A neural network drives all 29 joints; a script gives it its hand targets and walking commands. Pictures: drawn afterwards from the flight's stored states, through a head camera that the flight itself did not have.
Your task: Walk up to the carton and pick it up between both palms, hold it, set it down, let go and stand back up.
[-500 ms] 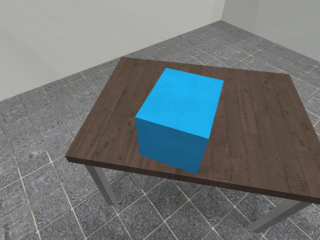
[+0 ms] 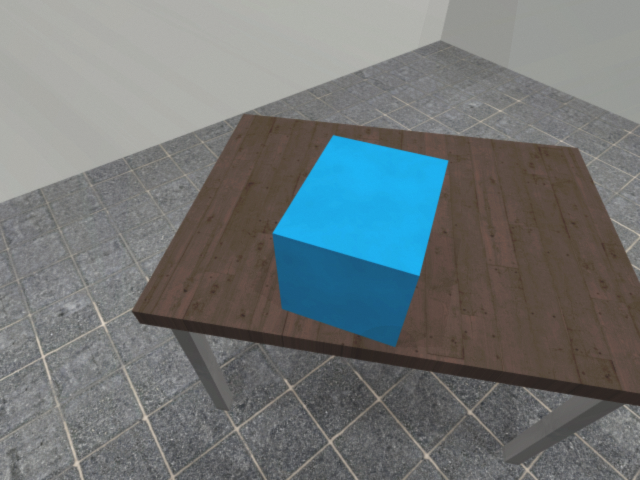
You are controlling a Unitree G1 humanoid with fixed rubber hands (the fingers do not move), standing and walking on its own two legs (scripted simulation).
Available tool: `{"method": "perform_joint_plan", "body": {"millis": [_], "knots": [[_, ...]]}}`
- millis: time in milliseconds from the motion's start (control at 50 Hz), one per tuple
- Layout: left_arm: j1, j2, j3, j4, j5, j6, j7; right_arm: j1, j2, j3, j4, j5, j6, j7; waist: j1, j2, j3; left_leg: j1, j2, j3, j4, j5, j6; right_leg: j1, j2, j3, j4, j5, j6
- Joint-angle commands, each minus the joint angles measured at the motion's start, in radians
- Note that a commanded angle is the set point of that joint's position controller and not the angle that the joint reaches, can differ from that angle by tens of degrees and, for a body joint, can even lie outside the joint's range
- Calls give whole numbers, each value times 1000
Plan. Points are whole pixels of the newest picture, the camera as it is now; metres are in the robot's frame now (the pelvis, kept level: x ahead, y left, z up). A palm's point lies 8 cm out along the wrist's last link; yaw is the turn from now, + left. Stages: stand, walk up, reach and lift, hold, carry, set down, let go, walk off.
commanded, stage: walk up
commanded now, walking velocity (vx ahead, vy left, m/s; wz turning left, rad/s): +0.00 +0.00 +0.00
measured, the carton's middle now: (362, 236) +0.52 -0.07 -0.05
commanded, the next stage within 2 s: none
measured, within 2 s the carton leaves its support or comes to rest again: neither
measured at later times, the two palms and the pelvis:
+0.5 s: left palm out of the picture +0.10 +0.35 -0.11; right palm out of the picture +0.03 -0.28 -0.11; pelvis -0.02 +0.04 -0.02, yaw -8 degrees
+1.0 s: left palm (90, 479) +0.15 +0.31 -0.11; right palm out of the picture +0.01 -0.26 -0.11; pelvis -0.02 +0.05 -0.01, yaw -14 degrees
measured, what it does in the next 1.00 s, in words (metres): steps on the spot: right foot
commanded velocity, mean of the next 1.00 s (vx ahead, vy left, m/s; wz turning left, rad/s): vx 0.00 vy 0.00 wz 0.00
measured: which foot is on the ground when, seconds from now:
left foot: down 0.00-1.00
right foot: down 0.00-0.32, up 0.34-0.56, down 0.58-1.00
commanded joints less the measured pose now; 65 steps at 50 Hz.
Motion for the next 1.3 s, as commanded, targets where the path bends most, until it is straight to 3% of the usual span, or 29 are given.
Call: {"method": "perform_joint_plan", "body": {"millis": [0, 60, 80, 120, 200, 240, 260, 280, 300, 320, 340, 360, 380, 480, 540, 560, 580, 600, 620, 660, 700, 720, 760, 820, 1020, 1200, 1220, 1240, 1280], "knots": [[28, 150, 28, -47, 0, -14, 7, 11, -160, -29, -58, 0, -16, -7, 0, 4, -7, -29, 110, -101, -112, 8, 17, -35, -64, 55, -81, 84, -39], [30, 149, 27, -45, 0, -14, 8, 13, -159, -28, -58, 0, -16, -7, 0, 4, -6, -30, 110, -102, -112, 7, 18, -35, -64, 55, -81, 85, -38], [20, 293, 65, -144, 0, -28, 34, -34, -302, -84, -125, -7, -5, 0, -5, 13, 39, -32, 111, -39, -28, 6, 7, -127, -91, 129, -37, 181, -60], [44, 334, 73, -165, 6, -36, 48, -3, -268, -83, -142, -14, 8, 5, -21, -16, -40, -28, 106, -27, 41, 34, 17, -115, -141, 179, -3, 261, -99], [81, 357, 85, -230, 9, -24, 57, -1, -238, -88, -209, -30, 34, 16, -10, -114, -68, -65, 60, -23, 213, -74, 14, -161, -221, 333, -21, 203, -200], [45, 365, 88, -274, 11, -14, 56, 23, -235, -97, -231, -37, 42, 23, -23, -145, -55, -49, 45, -45, 262, -169, 21, -238, -236, 381, -15, 137, -229], [20, 362, 86, -295, 11, -10, 54, 45, -243, -103, -239, -40, 42, 26, -39, -144, -50, -23, 52, -60, 246, -177, 28, -286, -222, 372, 4, 88, -219], [-8, 350, 80, -315, 10, -4, 51, 74, -263, -111, -247, -43, 40, 28, -63, -106, -43, 11, 86, -91, 158, -164, 44, -337, -172, 317, 58, 27, -178], [-27, 312, 68, -340, 6, 2, 50, 87, -320, -120, -262, -46, 36, 30, -87, 63, -23, 7, 210, -211, -56, -167, 87, -388, -35, 159, 243, -79, -101], [-16, 278, 57, -353, 1, 8, 60, 21, -367, -123, -293, -39, 33, 32, -82, 226, -7, -99, 371, -357, -183, -148, 175, -374, 97, 2, 492, -317, -61], [21, 308, 62, -350, 8, 17, 71, -6, -359, -121, -314, -43, 32, 31, -70, 159, -5, -153, 432, -389, -189, -123, 243, -360, 68, 37, 659, -423, -52], [61, 323, 62, -336, 5, 20, 71, -24, -353, -117, -325, -43, 30, 28, -51, 107, -1, -164, 420, -342, -155, -55, 267, -348, 55, 65, 722, -413, -55], [88, 321, 59, -326, 0, 18, 68, -53, -345, -109, -335, -43, 29, 27, -29, 99, 7, -150, 386, -279, -117, 8, 278, -345, 37, 72, 724, -378, -57], [67, 323, 60, -363, 7, 0, 32, -26, -350, -85, -386, -41, 21, 26, -38, 125, -48, -49, 328, -178, -27, 89, 214, -242, 1, 15, 395, -317, -55], [125, 334, 63, -344, 6, -10, 30, -45, -347, -60, -394, -17, 21, 32, 22, 86, -70, -164, 305, -112, 62, 71, 113, 17, 22, 17, 44, -32, -76], [119, 368, 69, -338, 11, -14, 32, -34, -317, -44, -392, -9, 14, 36, 26, 13, -82, -253, 271, -79, 120, -8, 53, 120, -26, 137, -7, 10, -85], [45, 434, 81, -372, 15, -24, 31, -22, -290, -46, -396, 9, 14, 47, -9, -147, -71, -246, 120, 15, 220, -185, -27, -6, -214, 425, -38, -16, -173], [-2, 427, 80, -386, 7, -30, 30, -19, -334, -62, -368, 12, 22, 41, 2, -126, -40, -120, 99, -19, 274, -254, -15, -158, -263, 459, -36, -52, -251], [-10, 402, 68, -385, -1, -36, 27, -23, -333, -59, -363, 12, 21, 42, -12, -106, -36, -84, 91, -28, 220, -222, -10, -190, -246, 434, -41, -28, -252], [-42, 386, 54, -374, -12, -38, 17, -1, -334, -63, -347, 10, 5, 40, -43, -101, -39, -5, 133, -60, 79, -85, 8, -219, -170, 327, 4, 42, -174], [-47, 342, 39, -366, -28, -29, 11, -12, -370, -71, -333, -4, -17, 38, -26, -30, -53, -7, 229, -141, -66, -56, 53, -180, -44, 160, 107, 37, -85], [-30, 338, 39, -347, -29, -22, 13, -42, -371, -67, -326, 0, -23, 37, -13, -26, -52, -52, 269, -152, -88, -5, 75, -115, -7, 113, 145, 16, -67], [-15, 340, 40, -319, -24, -17, 19, -64, -357, -56, -309, 3, -28, 36, 1, 8, -58, -55, 269, -111, -76, 90, 67, -80, -8, 106, 130, 15, -66], [-22, 339, 37, -284, -15, -18, 25, -68, -339, -50, -290, 8, -24, 35, -2, 64, -59, -43, 243, -57, -83, 100, 32, -71, -19, 113, 106, 67, -68], [-51, 337, 30, -203, -11, -18, 29, -102, -340, -56, -233, 7, -8, 33, -14, 32, -70, -4, 235, -3, -76, 11, 53, -93, -23, 117, 109, 124, -75], [-53, 351, 32, -187, -11, -23, 28, -126, -343, -60, -206, 8, 4, 36, -21, -11, -54, 14, 207, 26, -26, -59, 68, -144, -41, 187, 84, 149, -94], [38, 358, 55, -201, 9, -28, 22, -53, -358, -88, -239, -14, 1, 45, -19, 36, -97, 56, 189, 17, -6, -383, 87, -182, -2, 180, 108, -210, -125], [22, 363, 62, -207, 16, -29, 18, -30, -356, -87, -241, -20, 3, 49, -32, 35, -39, 44, 220, -39, -36, -506, 109, -274, 8, 162, 131, -349, -129], [-18, 334, 59, -249, 14, -30, 12, 20, -380, -102, -255, -29, 1, 48, -66, 105, 43, 46, 364, -175, -191, -587, 196, -387, 53, 23, 316, -284, -99]]}}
